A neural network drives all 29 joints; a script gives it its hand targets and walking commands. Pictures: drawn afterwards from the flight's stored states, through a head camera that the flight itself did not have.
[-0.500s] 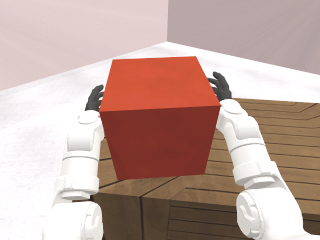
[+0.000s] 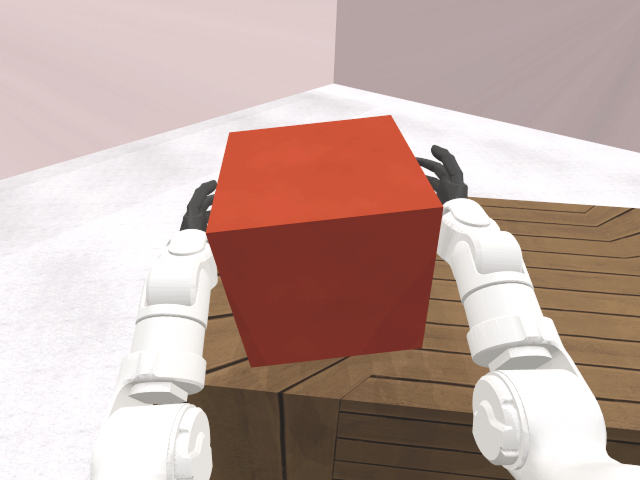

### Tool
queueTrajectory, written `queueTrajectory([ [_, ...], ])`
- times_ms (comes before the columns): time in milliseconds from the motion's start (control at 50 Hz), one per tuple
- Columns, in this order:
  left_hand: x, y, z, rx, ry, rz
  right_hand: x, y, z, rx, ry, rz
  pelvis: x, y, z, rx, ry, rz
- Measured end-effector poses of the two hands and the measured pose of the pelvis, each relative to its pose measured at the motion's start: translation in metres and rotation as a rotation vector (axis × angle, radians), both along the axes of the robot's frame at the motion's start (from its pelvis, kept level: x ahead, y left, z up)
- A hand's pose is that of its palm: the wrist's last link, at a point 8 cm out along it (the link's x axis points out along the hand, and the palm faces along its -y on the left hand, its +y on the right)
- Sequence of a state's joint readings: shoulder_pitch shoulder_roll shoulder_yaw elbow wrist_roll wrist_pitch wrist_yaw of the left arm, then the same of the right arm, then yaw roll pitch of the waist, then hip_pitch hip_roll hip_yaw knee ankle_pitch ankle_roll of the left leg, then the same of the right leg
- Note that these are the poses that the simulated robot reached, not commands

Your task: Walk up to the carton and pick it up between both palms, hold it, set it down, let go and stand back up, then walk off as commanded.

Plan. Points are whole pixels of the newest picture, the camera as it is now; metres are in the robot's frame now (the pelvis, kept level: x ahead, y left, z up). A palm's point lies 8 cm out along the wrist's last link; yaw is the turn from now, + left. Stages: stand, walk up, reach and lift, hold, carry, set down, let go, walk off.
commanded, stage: hold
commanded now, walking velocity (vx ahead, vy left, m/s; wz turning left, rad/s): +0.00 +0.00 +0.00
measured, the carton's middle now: (323, 237) +0.40 +0.02 +0.18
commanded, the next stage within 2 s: none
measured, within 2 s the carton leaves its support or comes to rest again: neither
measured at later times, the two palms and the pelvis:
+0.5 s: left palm (189, 227) +0.37 +0.18 +0.21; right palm (444, 199) +0.39 -0.13 +0.25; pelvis +0.01 +0.00 +0.00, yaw +0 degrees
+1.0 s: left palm (192, 231) +0.37 +0.18 +0.20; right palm (445, 202) +0.39 -0.13 +0.24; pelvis +0.01 +0.00 +0.00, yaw +0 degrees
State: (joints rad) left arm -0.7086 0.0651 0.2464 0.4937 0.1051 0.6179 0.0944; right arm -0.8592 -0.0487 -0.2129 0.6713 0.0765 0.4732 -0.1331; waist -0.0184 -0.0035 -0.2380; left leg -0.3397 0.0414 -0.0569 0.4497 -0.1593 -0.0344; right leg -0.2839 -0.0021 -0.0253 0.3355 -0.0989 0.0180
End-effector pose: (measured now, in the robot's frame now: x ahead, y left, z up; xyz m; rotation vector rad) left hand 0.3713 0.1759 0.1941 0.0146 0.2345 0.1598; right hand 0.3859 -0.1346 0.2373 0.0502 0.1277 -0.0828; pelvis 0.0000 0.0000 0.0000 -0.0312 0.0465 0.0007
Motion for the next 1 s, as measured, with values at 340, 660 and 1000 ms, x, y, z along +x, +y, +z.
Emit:
queueTrajectory([
  [340,0.006,0.007,0.010,0.007,-0.009,0.019,0.010,0.006,0.001,-0.024,-0.009,0.018,0.008,0.000,0.001,0.000,0.011,0.000],
  [660,-0.001,0.006,0.014,0.024,-0.013,0.006,0.002,0.005,0.007,-0.022,-0.017,0.018,0.004,0.000,0.000,0.000,-0.004,0.001],
  [1000,0.001,0.005,0.010,0.025,0.003,0.002,0.005,0.004,0.004,-0.017,-0.007,0.014,0.006,0.000,0.000,0.000,-0.002,0.001],
])
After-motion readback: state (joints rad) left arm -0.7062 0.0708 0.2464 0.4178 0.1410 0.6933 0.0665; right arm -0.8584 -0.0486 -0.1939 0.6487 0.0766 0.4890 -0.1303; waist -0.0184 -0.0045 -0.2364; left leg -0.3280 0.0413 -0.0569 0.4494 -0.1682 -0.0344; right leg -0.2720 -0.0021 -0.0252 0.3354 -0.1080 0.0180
